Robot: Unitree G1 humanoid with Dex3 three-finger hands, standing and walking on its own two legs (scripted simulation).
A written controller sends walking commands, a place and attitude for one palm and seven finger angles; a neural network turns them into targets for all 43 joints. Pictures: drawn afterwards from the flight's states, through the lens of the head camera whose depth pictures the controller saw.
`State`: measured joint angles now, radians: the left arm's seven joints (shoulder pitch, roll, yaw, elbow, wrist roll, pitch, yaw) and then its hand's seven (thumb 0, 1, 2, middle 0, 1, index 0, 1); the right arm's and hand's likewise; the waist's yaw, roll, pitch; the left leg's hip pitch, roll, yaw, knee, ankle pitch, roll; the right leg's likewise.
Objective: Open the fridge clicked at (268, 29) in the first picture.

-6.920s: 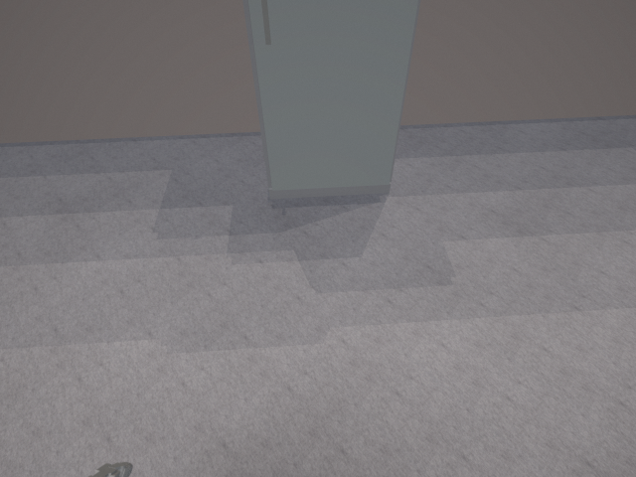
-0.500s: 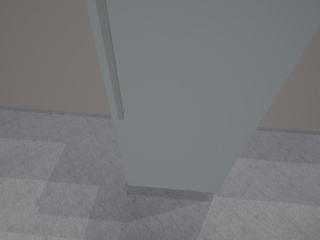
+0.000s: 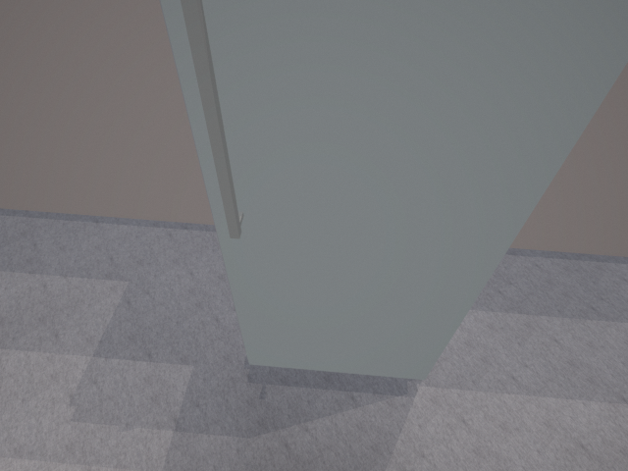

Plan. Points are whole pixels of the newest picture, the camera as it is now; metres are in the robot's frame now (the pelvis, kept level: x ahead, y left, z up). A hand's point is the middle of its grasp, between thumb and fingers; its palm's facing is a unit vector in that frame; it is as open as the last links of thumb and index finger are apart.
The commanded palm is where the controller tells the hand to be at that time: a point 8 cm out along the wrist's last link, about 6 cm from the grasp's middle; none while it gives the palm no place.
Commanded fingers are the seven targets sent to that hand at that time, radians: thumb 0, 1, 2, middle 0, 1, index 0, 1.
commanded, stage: look again from close up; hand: left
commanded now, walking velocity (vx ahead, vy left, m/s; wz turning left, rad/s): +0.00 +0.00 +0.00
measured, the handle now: (221, 132) +0.50 +0.17 +0.17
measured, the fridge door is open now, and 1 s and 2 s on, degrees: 0 0 0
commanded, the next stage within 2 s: raise the hand to about handle height in 0.60 s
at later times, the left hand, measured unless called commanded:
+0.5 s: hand out of the picture +0.00 +0.16 -0.18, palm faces +0.02 -0.98 -0.17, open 7.4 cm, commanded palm none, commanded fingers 0.00 0.90 0.90 -0.20 -0.30 -0.20 -0.30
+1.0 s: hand (198, 383) +0.22 +0.16 +0.01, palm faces +0.03 -1.00 -0.03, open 7.9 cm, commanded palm +0.14 +0.23 -0.03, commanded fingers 0.00 0.53 0.74 -0.23 -0.54 -0.23 -0.54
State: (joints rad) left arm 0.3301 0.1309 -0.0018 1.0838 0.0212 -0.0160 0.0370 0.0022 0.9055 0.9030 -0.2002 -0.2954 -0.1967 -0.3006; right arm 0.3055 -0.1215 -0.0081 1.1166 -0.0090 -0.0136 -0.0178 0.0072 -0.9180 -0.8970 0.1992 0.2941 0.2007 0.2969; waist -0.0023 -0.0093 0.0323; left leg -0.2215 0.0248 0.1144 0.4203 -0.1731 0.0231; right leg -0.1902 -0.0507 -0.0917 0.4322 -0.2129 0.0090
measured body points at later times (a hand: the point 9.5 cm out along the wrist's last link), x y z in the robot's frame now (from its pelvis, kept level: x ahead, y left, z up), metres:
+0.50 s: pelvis +0.01 +0.00 +0.00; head +0.02 +0.00 +0.45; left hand +0.00 +0.22 -0.16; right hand +0.01 -0.22 -0.16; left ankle +0.04 +0.10 -0.74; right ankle +0.01 -0.12 -0.74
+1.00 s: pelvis +0.00 -0.01 -0.04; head +0.02 -0.01 +0.41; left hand +0.21 +0.21 +0.01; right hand +0.18 -0.27 -0.10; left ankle +0.04 +0.10 -0.74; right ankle +0.01 -0.12 -0.74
